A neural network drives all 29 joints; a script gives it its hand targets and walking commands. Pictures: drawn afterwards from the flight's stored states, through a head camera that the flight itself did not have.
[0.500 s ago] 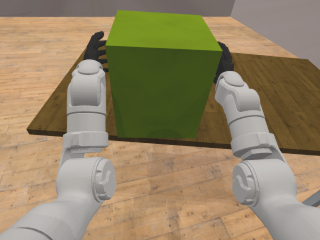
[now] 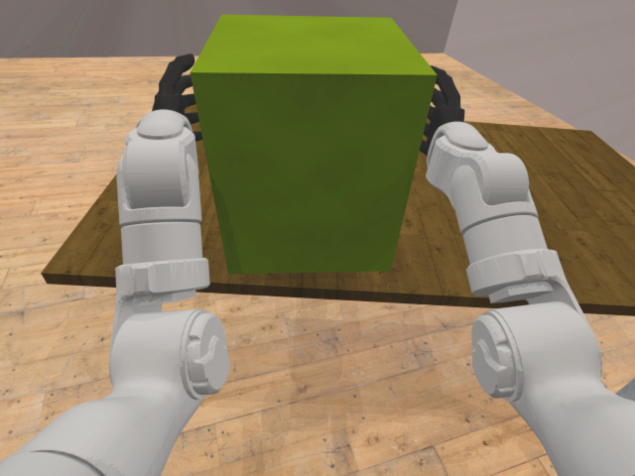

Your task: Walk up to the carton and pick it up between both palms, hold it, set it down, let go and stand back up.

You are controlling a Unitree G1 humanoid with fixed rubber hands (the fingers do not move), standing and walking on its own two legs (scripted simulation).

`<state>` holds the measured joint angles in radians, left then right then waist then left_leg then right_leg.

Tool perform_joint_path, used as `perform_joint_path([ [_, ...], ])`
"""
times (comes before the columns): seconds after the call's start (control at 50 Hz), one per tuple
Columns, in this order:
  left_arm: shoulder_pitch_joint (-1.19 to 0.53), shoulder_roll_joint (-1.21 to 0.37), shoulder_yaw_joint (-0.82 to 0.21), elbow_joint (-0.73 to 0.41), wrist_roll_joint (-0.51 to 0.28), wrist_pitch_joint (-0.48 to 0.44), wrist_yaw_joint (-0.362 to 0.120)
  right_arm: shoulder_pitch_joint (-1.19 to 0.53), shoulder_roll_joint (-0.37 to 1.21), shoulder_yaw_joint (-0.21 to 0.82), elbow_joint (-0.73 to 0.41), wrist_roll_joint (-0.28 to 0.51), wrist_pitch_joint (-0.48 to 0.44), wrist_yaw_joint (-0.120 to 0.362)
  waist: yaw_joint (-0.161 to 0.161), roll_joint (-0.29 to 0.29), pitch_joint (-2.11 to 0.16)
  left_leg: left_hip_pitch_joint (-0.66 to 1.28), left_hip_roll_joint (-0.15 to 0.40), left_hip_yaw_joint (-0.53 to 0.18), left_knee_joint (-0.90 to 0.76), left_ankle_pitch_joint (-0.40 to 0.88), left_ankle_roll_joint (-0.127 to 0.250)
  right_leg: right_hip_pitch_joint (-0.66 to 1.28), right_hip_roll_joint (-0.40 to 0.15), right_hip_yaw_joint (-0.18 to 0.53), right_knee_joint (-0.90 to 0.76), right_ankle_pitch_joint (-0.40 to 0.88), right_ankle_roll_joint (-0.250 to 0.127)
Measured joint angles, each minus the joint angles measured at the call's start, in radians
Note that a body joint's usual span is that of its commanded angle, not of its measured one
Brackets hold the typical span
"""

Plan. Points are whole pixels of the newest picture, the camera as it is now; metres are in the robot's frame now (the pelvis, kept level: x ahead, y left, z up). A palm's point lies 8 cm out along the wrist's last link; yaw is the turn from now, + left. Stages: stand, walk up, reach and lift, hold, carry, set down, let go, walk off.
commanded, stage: reach and lift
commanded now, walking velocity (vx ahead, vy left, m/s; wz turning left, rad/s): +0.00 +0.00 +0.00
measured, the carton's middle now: (309, 146) +0.42 +0.00 +0.24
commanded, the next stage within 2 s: hold in 0.58 s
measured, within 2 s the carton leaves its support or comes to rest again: neither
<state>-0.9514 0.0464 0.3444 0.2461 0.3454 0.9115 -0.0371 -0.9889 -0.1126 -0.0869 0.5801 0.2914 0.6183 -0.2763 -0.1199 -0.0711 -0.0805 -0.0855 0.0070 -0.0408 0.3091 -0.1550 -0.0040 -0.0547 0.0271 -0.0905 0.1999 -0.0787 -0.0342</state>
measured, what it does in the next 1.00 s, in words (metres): stands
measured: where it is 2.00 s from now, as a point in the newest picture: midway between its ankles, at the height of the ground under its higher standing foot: outside the picture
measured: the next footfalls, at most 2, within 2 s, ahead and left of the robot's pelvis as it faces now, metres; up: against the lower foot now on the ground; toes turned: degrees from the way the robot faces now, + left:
none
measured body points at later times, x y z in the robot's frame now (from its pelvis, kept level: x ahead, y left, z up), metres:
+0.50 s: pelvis +0.01 +0.00 +0.00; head -0.06 +0.04 +0.44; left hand +0.39 +0.16 +0.30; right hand +0.39 -0.14 +0.31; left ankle +0.01 +0.12 -0.75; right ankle +0.03 -0.10 -0.75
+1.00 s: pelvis +0.01 +0.00 +0.00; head -0.07 +0.03 +0.44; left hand +0.39 +0.16 +0.33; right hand +0.39 -0.14 +0.33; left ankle +0.01 +0.12 -0.75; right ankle +0.03 -0.10 -0.75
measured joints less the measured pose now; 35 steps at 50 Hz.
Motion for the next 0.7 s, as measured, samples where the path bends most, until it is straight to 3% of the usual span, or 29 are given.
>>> perform_joint_path([
  [0.18, -0.058, 0.024, 0.012, 0.063, -0.001, -0.005, -0.001, -0.05, 0.001, -0.011, 0.055, 0.0, 0.023, -0.008, 0.007, 0.009, -0.02, -0.02, -0.001, -0.005, -0.002, 0.001, -0.002, -0.021, 0.0, -0.004, 0.006, -0.006, -0.003],
  [0.36, -0.003, 0.022, 0.001, -0.022, -0.002, 0.019, -0.021, -0.022, -0.018, 0.052, -0.015, 0.057, 0.053, -0.051, 0.004, 0.016, -0.025, 0.012, 0.0, -0.004, -0.014, -0.006, 0.0, 0.019, 0.003, -0.001, -0.026, -0.002, 0.001],
  [0.54, 0.009, 0.01, -0.009, -0.087, -0.004, 0.073, -0.005, -0.043, -0.044, 0.065, -0.023, 0.101, 0.081, -0.054, 0.006, 0.01, -0.024, 0.017, -0.003, -0.001, -0.006, -0.006, 0.003, 0.023, 0.0, 0.003, -0.017, -0.002, 0.004],
  [0.7, -0.077, 0.007, 0.022, 0.051, 0.004, 0.057, 0.003, -0.14, -0.055, -0.001, 0.125, 0.055, 0.081, -0.011, 0.018, 0.02, -0.046, -0.008, -0.007, -0.003, -0.001, -0.002, 0.005, -0.01, -0.005, 0.003, 0.009, -0.01, 0.004],
])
